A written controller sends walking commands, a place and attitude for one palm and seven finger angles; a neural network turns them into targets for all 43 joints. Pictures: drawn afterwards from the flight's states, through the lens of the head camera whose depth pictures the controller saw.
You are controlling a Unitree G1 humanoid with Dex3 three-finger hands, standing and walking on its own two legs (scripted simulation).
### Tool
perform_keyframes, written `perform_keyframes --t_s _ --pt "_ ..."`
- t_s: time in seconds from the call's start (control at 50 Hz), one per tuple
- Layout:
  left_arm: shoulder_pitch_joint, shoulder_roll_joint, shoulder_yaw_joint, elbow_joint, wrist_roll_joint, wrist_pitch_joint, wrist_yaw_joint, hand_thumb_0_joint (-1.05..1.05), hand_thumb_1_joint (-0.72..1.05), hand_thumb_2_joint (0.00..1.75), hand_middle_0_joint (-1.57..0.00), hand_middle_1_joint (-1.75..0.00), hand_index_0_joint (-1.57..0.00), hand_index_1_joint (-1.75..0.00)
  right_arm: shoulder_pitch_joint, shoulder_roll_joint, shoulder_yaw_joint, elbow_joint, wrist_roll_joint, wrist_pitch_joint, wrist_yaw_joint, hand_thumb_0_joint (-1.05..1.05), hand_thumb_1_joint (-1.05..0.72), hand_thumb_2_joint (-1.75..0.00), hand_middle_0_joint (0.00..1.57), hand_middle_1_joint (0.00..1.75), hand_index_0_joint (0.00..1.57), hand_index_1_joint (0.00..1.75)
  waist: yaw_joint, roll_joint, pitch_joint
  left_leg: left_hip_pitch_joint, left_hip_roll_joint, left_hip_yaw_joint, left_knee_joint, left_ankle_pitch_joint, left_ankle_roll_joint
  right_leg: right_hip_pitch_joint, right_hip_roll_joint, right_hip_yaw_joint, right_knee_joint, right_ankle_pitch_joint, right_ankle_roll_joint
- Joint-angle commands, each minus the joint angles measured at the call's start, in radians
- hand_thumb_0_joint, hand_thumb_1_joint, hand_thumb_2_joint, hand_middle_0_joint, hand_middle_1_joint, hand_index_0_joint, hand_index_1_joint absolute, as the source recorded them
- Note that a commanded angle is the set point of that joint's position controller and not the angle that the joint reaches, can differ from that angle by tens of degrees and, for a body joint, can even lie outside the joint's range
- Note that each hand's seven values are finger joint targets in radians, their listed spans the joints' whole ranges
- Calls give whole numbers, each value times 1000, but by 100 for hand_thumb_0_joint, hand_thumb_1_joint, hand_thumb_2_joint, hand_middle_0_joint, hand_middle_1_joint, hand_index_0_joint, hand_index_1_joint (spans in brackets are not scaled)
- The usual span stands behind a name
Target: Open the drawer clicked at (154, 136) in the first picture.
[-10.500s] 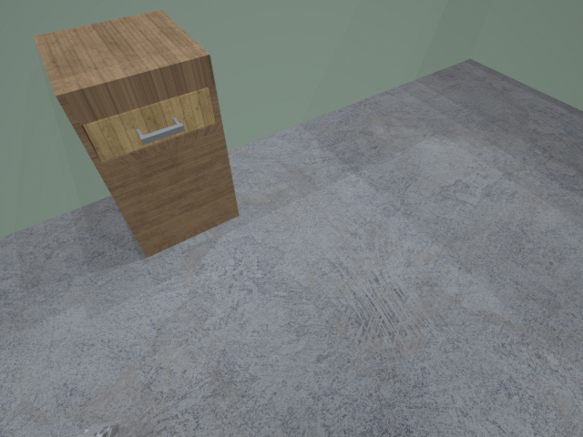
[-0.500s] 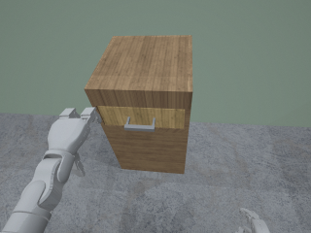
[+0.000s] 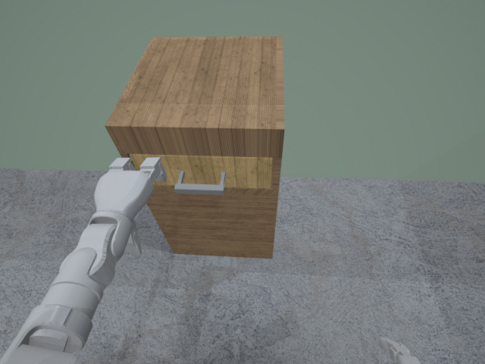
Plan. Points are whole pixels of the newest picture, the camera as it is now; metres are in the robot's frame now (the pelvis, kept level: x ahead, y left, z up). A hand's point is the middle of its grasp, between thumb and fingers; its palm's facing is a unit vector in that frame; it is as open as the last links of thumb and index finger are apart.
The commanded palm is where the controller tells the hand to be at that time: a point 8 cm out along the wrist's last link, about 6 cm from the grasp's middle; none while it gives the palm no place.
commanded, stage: move the hooked fingers above the handle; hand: left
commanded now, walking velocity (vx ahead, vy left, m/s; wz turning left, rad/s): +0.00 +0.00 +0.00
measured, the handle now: (201, 182) +0.58 +0.17 -0.17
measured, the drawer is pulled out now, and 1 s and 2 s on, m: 0.00 0.00 0.00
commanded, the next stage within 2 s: lower the fingers behind the handle in 1.86 s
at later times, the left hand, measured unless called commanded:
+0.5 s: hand (168, 195) +0.44 +0.20 -0.04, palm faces -0.05 -0.02 -1.00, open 13.8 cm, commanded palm +0.43 +0.20 +0.01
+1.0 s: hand (196, 186) +0.51 +0.16 -0.10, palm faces -0.04 -0.02 -1.00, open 13.8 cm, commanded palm +0.50 +0.16 -0.06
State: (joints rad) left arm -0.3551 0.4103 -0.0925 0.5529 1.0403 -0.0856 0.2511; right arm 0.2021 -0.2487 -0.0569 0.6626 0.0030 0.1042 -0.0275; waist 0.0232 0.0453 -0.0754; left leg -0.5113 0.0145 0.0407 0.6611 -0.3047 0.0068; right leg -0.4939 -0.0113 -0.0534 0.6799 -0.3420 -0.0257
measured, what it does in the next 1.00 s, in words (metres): lowers itself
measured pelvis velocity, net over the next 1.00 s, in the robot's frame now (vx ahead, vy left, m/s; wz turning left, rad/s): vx -0.02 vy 0.02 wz -0.04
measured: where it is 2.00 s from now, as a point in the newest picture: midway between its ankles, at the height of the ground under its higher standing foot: outside the picture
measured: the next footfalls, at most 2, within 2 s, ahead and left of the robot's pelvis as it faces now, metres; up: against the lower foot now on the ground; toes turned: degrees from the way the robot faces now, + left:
none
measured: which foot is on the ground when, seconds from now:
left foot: down 0.00-1.00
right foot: down 0.00-1.00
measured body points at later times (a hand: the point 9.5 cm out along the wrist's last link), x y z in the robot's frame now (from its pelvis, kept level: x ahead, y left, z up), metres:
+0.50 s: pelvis +0.00 +0.01 -0.03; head +0.08 +0.00 +0.41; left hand +0.44 +0.20 +0.02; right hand +0.03 -0.26 -0.16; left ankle +0.01 +0.12 -0.72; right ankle +0.00 -0.10 -0.72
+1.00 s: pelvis -0.02 +0.02 -0.08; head +0.13 +0.02 +0.35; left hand +0.51 +0.16 -0.04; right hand -0.05 -0.25 -0.20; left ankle +0.01 +0.12 -0.72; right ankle +0.00 -0.10 -0.72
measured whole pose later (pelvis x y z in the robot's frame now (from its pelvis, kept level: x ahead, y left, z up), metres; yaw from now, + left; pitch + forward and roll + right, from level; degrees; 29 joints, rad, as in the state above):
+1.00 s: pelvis -0.02 +0.02 -0.08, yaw -2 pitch +29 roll -2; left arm -0.96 0.41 -0.04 1.25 1.17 0.01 0.49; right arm 0.36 -0.24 -0.06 0.73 -0.06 0.06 0.02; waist -0.20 0.07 -0.20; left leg -1.19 0.05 0.04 1.16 -0.47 0.04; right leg -1.15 0.00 -0.05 1.11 -0.47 0.00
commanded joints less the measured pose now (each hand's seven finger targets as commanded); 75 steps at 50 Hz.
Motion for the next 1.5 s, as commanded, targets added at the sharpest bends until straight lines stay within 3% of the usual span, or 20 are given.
perform_keyframes --t_s 0.0,0.04,0.14,0.18,0.24,0.3,0.34,0.36,0.4,0.42,0.6,0.66,0.78,0.98,1.02,1.12,1.26,1.36,1.4,1.48 --pt "-368 175 86 -126 5 2 67 0 -50 30 -30 -120 -30 -120 20 -116 -49 -107 -6 -24 -7 0 -90 -90 20 30 20 30 -24 -46 -341 128 -57 -6 -15 266 37 103 37 45 -62 324 -11" --pt "-394 189 105 -70 6 -2 80 0 -50 30 -30 -120 -30 -120 43 -121 -54 -94 -7 -20 -8 0 -90 -90 20 30 20 30 -35 -81 -330 103 -53 -4 -3 258 40 88 39 44 -55 327 -8" --pt "-490 184 101 19 38 -13 130 0 -50 30 -30 -120 -30 -120 88 -124 -62 -75 -12 -15 -3 0 -90 -90 20 30 20 30 -54 -52 -354 60 -51 -5 31 241 40 25 42 41 -20 298 -12" --pt "-489 238 159 50 49 -15 158 0 -50 30 -30 -120 -30 -120 100 -128 -67 -71 -17 -14 -4 0 -90 -90 20 30 20 30 -41 -56 -404 37 -53 -6 49 265 42 47 45 45 1 327 -15" --pt "-506 189 121 130 60 0 187 0 -50 30 -30 -120 -30 -120 125 -126 -71 -58 -18 -13 3 0 -90 -90 20 30 20 30 -63 -48 -404 10 -50 3 73 253 41 1 46 43 16 323 -12" --pt "-579 191 110 194 69 15 202 0 -50 30 -30 -120 -30 -120 148 -132 -71 -44 -19 -17 4 0 -90 -90 20 30 20 30 -89 -66 -396 -30 -47 -1 92 227 43 -36 48 44 29 302 -10" --pt "-623 173 91 221 72 18 208 0 -50 30 -30 -120 -30 -120 169 -133 -75 -34 -21 -22 7 0 -90 -90 20 30 20 30 -102 -35 -419 -24 -44 -3 109 230 44 -70 51 41 41 292 -12" --pt "-637 198 113 224 77 14 210 0 -50 30 -30 -120 -30 -120 179 -135 -76 -31 -24 -23 7 0 -90 -90 20 30 20 30 -100 -39 -443 -27 -42 -7 120 241 43 -75 53 39 56 296 -13" --pt "-697 150 75 217 80 2 215 0 -50 30 -30 -120 -30 -120 191 -131 -80 -24 -31 -26 12 0 -90 -90 20 30 20 30 -117 10 -474 -11 -38 -15 145 261 41 -126 56 35 81 293 -15" --pt "-692 138 76 239 82 -2 220 0 -50 30 -30 -120 -30 -120 202 -131 -85 -17 -34 -28 15 0 -90 -90 20 30 20 30 -119 -5 -491 -9 -35 -20 160 263 41 -146 59 32 92 286 -15" --pt "-839 185 100 412 113 68 289 0 -50 30 -30 -120 -30 -120 244 -148 -73 5 -47 -32 28 0 -90 -90 20 30 20 30 -168 -9 -481 -147 -30 -37 241 189 43 -290 65 18 168 195 -14" --pt "-905 199 95 430 119 91 291 0 -50 30 -30 -120 -30 -120 261 -152 -71 9 -53 -39 27 0 -90 -90 20 30 20 30 -185 28 -537 -146 -27 -41 272 194 44 -324 66 18 194 190 -13" --pt "-995 138 49 465 105 93 264 0 -50 30 -30 -120 -30 -120 301 -155 -71 23 -64 -52 29 0 -90 -90 20 30 20 30 -228 54 -572 -138 -10 -78 324 225 38 -433 70 -1 246 157 -13" --pt "-1058 262 126 536 126 130 287 0 -50 30 -30 -120 -30 -120 331 -175 -52 35 -76 -53 38 0 -90 -90 20 30 20 30 -242 79 -626 -290 -4 -81 422 213 42 -496 70 0 340 156 -11" --pt "-1090 264 113 541 131 138 285 0 -50 30 -30 -120 -30 -120 338 -177 -51 35 -74 -57 39 0 -90 -90 20 30 20 30 -259 99 -637 -310 0 -78 449 204 45 -527 68 1 354 151 -9" --pt "-1082 315 144 445 110 137 253 0 -50 30 -30 -120 -30 -120 357 -178 -51 23 -67 -55 41 0 -90 -90 20 30 20 30 -234 133 -751 -254 4 -81 457 259 43 -467 72 4 363 205 -8" --pt "-1077 279 107 412 90 111 215 0 -50 30 -30 -120 -30 -120 368 -173 -53 38 -58 -59 30 0 -90 -90 20 30 20 30 -253 103 -702 -253 6 -83 441 210 48 -467 73 4 327 176 -3" --pt "-1091 207 55 446 95 85 222 0 -50 30 -30 -120 -30 -120 370 -164 -55 55 -61 -67 25 0 -90 -90 20 30 20 30 -279 106 -630 -249 7 -89 440 197 47 -528 73 -2 318 144 -5" --pt "-1091 193 52 458 97 85 232 0 -50 30 -30 -120 -30 -120 369 -163 -53 53 -63 -67 30 0 -90 -90 20 30 20 30 -273 133 -623 -241 6 -92 436 206 42 -544 72 -7 325 137 -8" --pt "-1066 212 73 521 100 117 248 0 -50 30 -30 -120 -30 -120 355 -164 -45 43 -66 -57 35 0 -90 -90 20 30 20 30 -268 107 -596 -295 -1 -76 443 202 45 -517 73 -3 330 161 -9"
